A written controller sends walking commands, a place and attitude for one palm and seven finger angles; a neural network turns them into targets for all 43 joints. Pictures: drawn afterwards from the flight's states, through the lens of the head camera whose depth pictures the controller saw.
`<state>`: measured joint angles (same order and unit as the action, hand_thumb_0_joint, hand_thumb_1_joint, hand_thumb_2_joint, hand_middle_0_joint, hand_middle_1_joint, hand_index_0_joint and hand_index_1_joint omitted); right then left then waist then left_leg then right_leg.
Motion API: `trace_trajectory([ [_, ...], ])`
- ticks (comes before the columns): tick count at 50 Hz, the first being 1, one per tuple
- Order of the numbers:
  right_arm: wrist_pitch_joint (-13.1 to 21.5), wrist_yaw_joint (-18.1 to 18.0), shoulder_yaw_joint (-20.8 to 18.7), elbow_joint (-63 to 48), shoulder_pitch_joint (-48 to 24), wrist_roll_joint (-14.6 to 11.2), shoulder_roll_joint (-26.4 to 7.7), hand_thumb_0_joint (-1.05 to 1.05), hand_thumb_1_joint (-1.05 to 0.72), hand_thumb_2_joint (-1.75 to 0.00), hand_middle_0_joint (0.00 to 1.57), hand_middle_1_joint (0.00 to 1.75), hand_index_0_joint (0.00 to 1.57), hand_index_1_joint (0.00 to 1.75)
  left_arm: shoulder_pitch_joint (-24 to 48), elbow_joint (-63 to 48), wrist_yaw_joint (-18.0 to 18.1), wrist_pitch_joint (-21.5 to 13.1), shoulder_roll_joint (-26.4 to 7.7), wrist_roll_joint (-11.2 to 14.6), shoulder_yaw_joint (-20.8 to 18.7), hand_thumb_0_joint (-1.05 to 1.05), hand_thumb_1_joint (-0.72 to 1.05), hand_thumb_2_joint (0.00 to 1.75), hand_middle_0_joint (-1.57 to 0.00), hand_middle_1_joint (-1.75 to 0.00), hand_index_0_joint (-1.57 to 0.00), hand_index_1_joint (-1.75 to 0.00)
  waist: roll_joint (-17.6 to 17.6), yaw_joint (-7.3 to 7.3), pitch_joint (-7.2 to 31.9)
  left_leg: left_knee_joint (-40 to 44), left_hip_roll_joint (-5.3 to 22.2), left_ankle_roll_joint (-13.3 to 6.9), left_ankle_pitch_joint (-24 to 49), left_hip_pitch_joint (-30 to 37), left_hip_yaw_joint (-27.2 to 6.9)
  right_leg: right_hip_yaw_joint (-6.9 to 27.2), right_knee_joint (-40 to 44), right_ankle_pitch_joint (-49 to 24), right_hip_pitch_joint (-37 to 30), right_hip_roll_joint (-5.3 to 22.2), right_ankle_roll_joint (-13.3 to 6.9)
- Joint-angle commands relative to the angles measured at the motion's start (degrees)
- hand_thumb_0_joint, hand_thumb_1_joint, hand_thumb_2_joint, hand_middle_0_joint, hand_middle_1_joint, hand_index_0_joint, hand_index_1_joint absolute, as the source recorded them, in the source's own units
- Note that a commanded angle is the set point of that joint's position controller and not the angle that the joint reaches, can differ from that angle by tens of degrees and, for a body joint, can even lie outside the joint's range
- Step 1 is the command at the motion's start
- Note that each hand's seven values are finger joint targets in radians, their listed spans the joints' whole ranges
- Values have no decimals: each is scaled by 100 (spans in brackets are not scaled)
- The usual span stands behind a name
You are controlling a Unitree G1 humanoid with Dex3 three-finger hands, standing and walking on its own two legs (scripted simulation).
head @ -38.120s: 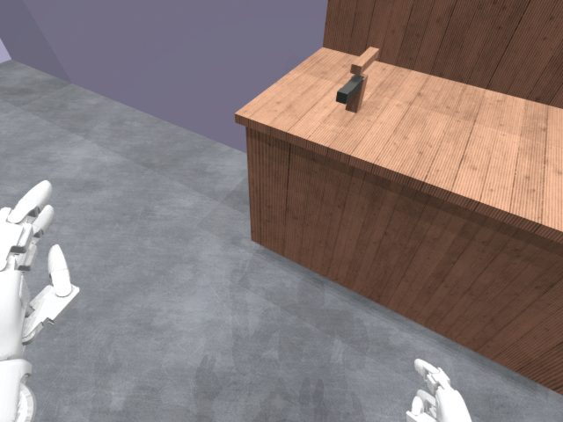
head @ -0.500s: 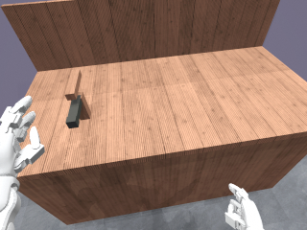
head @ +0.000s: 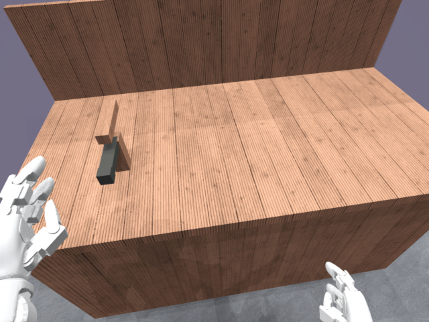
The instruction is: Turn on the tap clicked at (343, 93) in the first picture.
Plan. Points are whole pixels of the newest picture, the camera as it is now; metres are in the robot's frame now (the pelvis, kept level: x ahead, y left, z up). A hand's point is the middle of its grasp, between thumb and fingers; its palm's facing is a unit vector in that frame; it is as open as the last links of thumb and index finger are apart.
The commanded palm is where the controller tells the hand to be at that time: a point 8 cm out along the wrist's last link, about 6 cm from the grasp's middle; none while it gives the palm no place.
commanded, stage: turn the palm inward beside the body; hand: left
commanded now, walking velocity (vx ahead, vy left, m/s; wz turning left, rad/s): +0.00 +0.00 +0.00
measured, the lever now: (106, 175) +0.37 +0.28 +0.07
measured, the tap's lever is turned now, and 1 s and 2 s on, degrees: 0 0 0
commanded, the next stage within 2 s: reach beside the lever's end, fingers flat in 1.08 s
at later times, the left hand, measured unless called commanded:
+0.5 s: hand (54, 258) +0.16 +0.24 +0.14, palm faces +0.41 -0.90 -0.15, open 7.4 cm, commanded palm +0.11 +0.29 +0.15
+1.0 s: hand (61, 257) +0.16 +0.23 +0.14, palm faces +0.44 -0.89 -0.13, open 7.4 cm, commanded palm +0.11 +0.28 +0.15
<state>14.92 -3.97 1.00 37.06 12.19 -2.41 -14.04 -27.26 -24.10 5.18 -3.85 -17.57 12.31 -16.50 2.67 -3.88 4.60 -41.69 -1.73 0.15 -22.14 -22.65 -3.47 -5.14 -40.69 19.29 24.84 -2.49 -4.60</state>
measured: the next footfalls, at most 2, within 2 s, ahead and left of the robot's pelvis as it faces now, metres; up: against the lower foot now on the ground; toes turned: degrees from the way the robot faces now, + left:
none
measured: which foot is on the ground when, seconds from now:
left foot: down 0.00-1.00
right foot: down 0.00-1.00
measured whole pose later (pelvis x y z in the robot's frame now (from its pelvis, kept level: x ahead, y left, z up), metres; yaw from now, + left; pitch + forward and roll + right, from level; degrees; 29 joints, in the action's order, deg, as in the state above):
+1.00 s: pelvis -0.01 +0.00 +0.00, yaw +1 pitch +1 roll +0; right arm 16.1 -4.6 2.8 36.0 12.1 -2.7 -14.3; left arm -32.5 -29.6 8.4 2.9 -14.0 15.3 -11.8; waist 3.8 -4.6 4.4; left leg -42.1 -2.0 0.0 -21.5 -21.9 -4.7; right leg -6.4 -39.7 18.4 23.0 -2.2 -4.3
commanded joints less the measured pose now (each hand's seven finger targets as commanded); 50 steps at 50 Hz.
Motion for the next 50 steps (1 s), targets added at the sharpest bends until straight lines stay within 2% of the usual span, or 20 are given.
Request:
trace_trajectory([
  [1,379,-35,-166,-1010,-671,-23,-651,0,-90,-90,20,30,20,30,227,-1382,146,-236,-802,-25,-514,0,90,90,-20,-30,-20,-30,37,-69,549,631,139,-222,1226,-47,20,299,793,-701,-634,402,380],
  [3,396,-57,-151,-1011,-657,-3,-668,0,-90,-90,20,30,20,30,205,-1386,149,-182,-784,13,-497,0,90,90,-20,-30,-20,-30,-242,-49,495,658,148,-230,1233,-55,-24,256,799,-717,-644,382,392],
  [4,392,-59,-125,-996,-747,-34,-652,0,-90,-90,20,30,20,30,140,-1362,164,-138,-814,-27,-541,0,90,90,-20,-30,-20,-30,-24,-81,393,671,146,-219,1204,-22,-18,252,809,-645,-567,365,373],
  [8,403,-71,-101,-1039,-694,-7,-648,0,-90,-90,20,30,20,30,207,-1487,180,-87,-651,12,-311,0,90,90,-20,-30,-20,-30,-115,-34,351,730,148,-199,1020,-36,-79,211,838,-415,-507,360,377],
  [14,429,-87,-45,-1059,-776,-20,-627,0,-90,-90,20,30,20,30,185,-1744,280,-73,-670,-70,-256,0,90,90,-20,-30,-20,-30,118,-60,270,778,127,-163,841,-6,-146,189,819,-185,-437,327,330],
  [17,431,-88,-59,-1077,-738,-8,-645,0,-90,-90,20,30,20,30,35,-1674,255,-30,-516,37,-144,0,90,90,-20,-30,-20,-30,-151,-44,275,773,130,-167,757,-79,-159,178,856,-134,-466,334,352],
  [18,435,-90,-63,-1082,-764,-4,-649,0,-90,-90,20,30,20,30,-1,-1704,252,-12,-501,51,-122,0,90,90,-20,-30,-20,-30,12,-59,298,747,124,-168,811,-54,-141,191,853,-184,-472,345,346],
  [19,424,-97,-35,-1063,-792,-13,-637,0,-90,-90,20,30,20,30,-73,-1679,277,18,-549,44,-205,0,90,90,-20,-30,-20,-30,28,-70,209,761,117,-161,730,-92,-157,192,868,-117,-442,335,345],
  [20,415,-88,-46,-1087,-769,-15,-622,0,-90,-90,20,30,20,30,-73,-1726,274,25,-401,36,-44,0,90,90,-20,-30,-20,-30,2,-39,264,765,125,-146,750,-70,-158,163,841,-124,-441,337,339],
  [24,416,-91,-37,-1101,-788,-16,-640,0,-90,-90,20,30,20,30,-234,-1819,334,49,-499,76,-148,0,90,90,-20,-30,-20,-30,-14,-79,187,753,120,-144,739,-140,-181,162,843,-109,-445,326,332],
  [25,416,-81,-41,-1115,-765,-11,-629,0,-90,-90,20,30,20,30,-159,-1886,328,40,-391,71,-21,0,90,90,-20,-30,-20,-30,128,-40,236,743,116,-133,727,-95,-165,162,835,-102,-414,344,328],
  [29,440,-106,-41,-1085,-805,-23,-646,0,-90,-90,20,30,20,30,-188,-1789,381,82,-516,157,-216,0,90,90,-20,-30,-20,-30,-132,-63,163,717,109,-169,621,-197,-186,209,913,-4,-451,340,347],
  [31,442,-111,-53,-1102,-815,-35,-643,0,-90,-90,20,30,20,30,-140,-1751,371,160,-389,236,-110,0,90,90,-20,-30,-20,-30,-154,-56,206,692,105,-185,512,-247,-166,266,979,126,-504,377,368],
  [34,460,-125,-30,-1070,-842,-68,-637,0,-90,-90,20,30,20,30,-131,-1843,360,255,-452,227,-123,0,90,90,-20,-30,-20,-30,164,-70,188,697,95,-171,531,-194,-171,284,994,112,-522,397,342],
  [38,463,-115,-54,-1095,-794,-40,-656,0,-90,-90,20,30,20,30,-174,-1853,362,308,-416,236,-66,0,90,90,-20,-30,-20,-30,-113,-56,235,666,96,-200,618,-217,-167,298,1018,38,-571,406,367],
  [39,465,-118,-43,-1068,-817,-52,-650,0,-90,-90,20,30,20,30,-223,-1849,375,304,-517,203,-179,0,90,90,-20,-30,-20,-30,-56,-86,192,668,96,-193,647,-220,-160,316,1023,17,-589,398,358],
  [40,446,-113,-39,-1083,-761,-49,-633,0,-90,-90,20,30,20,30,-138,-1895,373,298,-382,197,-40,0,90,90,-20,-30,-20,-30,-59,-49,211,674,84,-190,664,-205,-158,276,989,-9,-558,395,360],
  [43,456,-108,-54,-1075,-762,-41,-650,0,-90,-90,20,30,20,30,-144,-1797,368,284,-399,256,-97,0,90,90,-20,-30,-20,-30,-182,-59,184,641,92,-201,669,-236,-159,309,1020,-32,-562,402,378],
  [44,455,-105,-50,-1061,-798,-68,-639,0,-90,-90,20,30,20,30,-172,-1802,384,283,-477,221,-177,0,90,90,-20,-30,-20,-30,2,-82,147,647,88,-195,627,-221,-149,348,1053,35,-558,403,363],
  [50,457,-106,-57,-1077,-751,-62,-636,0,-90,-90,20,30,20,30,-179,-1771,357,300,-332,232,-37,0,90,90,-20,-30,-20,-30,-203,-58,203,615,83,-213,693,-222,-124,367,1058,-89,-621,425,389],
])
